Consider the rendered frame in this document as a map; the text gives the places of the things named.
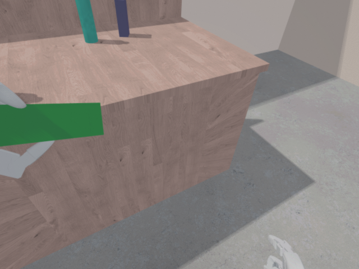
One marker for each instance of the sponge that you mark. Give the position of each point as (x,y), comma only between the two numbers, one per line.
(49,122)

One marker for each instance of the robot right hand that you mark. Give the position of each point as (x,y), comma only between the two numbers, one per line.
(290,259)

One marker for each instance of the robot left hand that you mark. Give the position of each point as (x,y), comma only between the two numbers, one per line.
(12,164)

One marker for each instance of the table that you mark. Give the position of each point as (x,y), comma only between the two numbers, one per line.
(173,98)

